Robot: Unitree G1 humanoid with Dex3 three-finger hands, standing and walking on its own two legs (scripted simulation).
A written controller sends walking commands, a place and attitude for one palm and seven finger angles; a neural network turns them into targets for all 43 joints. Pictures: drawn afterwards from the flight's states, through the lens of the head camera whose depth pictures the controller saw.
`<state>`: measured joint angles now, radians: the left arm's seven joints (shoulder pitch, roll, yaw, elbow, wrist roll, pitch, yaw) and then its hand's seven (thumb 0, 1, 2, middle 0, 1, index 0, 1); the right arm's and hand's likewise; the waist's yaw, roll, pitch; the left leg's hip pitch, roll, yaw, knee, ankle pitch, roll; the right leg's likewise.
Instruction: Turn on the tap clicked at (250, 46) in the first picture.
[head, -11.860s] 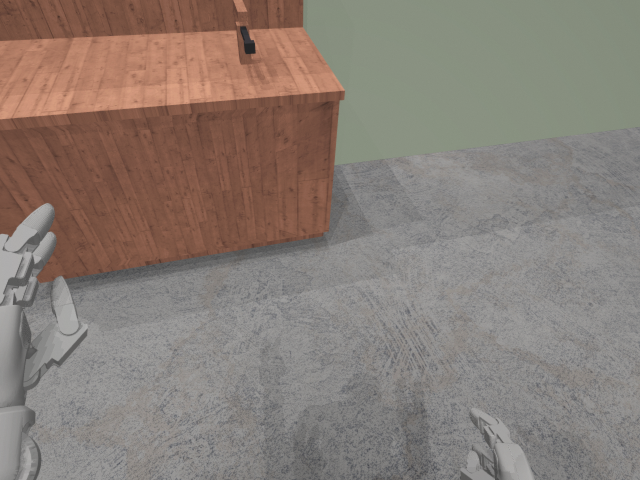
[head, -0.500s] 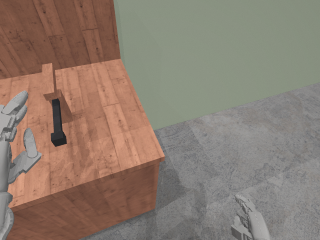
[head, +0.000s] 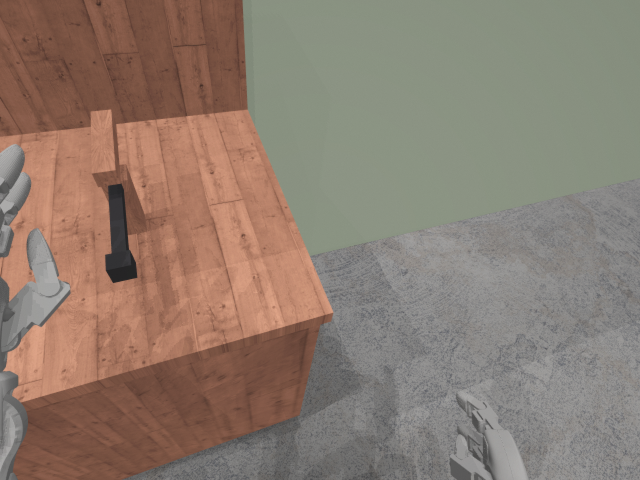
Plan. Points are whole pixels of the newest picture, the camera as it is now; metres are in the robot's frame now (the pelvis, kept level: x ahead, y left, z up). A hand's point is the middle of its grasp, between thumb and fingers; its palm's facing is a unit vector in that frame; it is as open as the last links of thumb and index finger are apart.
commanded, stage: come to a stop and stand still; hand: left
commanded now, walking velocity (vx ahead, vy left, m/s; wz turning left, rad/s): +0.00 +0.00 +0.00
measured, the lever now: (121, 266) +0.32 +0.29 +0.05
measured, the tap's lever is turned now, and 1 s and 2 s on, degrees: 0 0 0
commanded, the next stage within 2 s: look again from close up in 0.42 s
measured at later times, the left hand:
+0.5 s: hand (100, 291) +0.23 +0.24 +0.16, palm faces +0.39 -0.86 -0.34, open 7.4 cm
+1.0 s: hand (77, 272) +0.24 +0.26 +0.17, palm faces +0.43 -0.78 -0.44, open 7.4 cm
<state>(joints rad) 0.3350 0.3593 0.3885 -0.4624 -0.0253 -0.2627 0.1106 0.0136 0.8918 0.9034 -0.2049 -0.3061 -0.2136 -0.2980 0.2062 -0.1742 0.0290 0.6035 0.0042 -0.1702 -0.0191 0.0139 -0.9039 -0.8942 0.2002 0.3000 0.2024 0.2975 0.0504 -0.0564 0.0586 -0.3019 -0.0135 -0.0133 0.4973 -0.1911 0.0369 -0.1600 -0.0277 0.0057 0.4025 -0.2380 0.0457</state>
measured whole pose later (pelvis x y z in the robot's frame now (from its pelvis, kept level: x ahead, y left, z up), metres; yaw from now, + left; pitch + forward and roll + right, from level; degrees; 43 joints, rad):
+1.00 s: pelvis +0.00 -0.02 +0.00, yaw +2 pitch -2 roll -1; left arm 0.22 0.45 0.36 -0.34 0.01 -0.18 0.08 0.01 0.89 0.90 -0.21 -0.31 -0.22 -0.30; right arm 0.23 -0.20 0.03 0.57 -0.02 -0.11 -0.06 0.01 -0.91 -0.89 0.20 0.30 0.20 0.30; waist 0.06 -0.02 0.07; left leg -0.27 -0.02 -0.04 0.49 -0.19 0.01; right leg -0.14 -0.03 -0.02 0.46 -0.28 0.02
